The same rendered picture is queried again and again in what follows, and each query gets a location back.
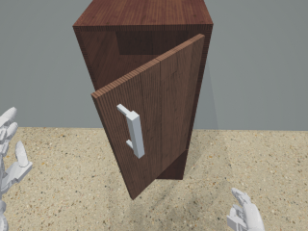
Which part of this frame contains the right robot hand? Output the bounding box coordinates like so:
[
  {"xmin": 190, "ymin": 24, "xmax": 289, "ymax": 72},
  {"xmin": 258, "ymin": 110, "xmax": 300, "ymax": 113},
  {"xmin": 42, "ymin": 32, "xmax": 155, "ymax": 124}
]
[{"xmin": 226, "ymin": 188, "xmax": 265, "ymax": 231}]

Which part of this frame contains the left robot hand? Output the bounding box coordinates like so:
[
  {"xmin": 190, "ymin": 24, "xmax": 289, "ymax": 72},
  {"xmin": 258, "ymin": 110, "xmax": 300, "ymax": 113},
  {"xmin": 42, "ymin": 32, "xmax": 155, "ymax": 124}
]
[{"xmin": 0, "ymin": 107, "xmax": 33, "ymax": 200}]

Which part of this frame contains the cupboard door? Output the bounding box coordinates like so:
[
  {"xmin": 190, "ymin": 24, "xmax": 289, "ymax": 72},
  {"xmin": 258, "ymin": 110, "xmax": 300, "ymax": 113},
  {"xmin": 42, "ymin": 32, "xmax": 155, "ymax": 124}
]
[{"xmin": 90, "ymin": 34, "xmax": 205, "ymax": 200}]

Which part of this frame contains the handle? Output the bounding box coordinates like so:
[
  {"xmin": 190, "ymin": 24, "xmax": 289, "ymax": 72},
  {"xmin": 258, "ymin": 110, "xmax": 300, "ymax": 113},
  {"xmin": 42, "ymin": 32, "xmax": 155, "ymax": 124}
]
[{"xmin": 116, "ymin": 104, "xmax": 145, "ymax": 158}]

